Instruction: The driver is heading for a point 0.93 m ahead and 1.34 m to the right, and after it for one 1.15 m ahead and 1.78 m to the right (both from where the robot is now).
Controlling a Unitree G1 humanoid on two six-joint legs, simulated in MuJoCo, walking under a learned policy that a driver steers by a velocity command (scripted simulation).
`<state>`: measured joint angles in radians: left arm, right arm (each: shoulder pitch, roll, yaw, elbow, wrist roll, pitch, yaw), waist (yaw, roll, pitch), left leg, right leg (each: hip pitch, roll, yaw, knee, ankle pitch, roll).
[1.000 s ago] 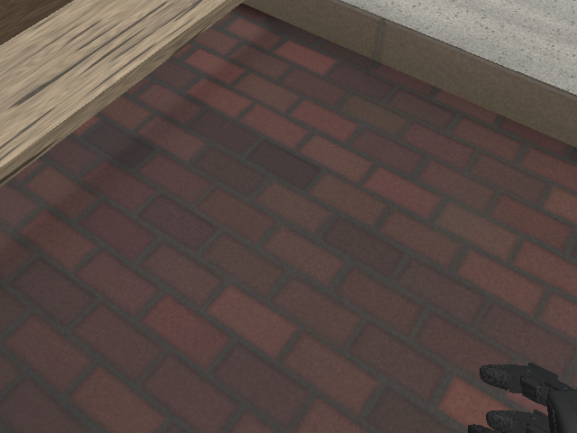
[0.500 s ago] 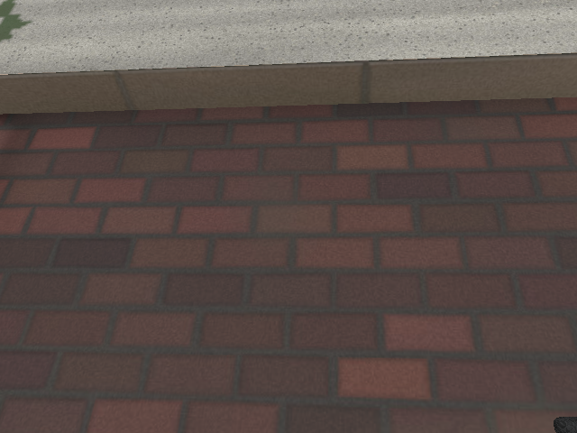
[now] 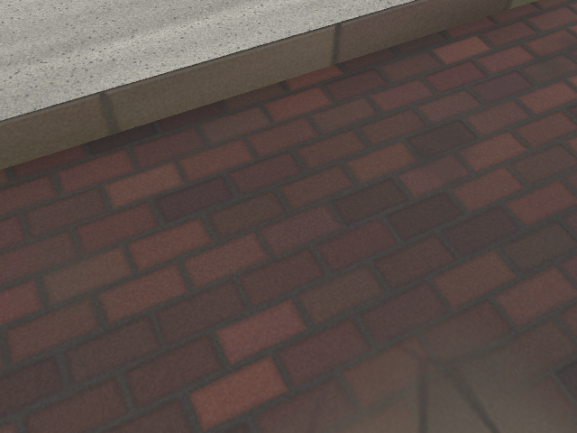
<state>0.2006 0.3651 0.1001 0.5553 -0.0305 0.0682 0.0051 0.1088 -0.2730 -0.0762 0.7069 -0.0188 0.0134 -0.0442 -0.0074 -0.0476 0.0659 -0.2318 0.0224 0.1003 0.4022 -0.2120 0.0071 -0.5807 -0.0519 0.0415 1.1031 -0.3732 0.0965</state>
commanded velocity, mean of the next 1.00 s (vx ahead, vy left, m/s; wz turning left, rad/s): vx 0.67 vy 0.00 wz -1.00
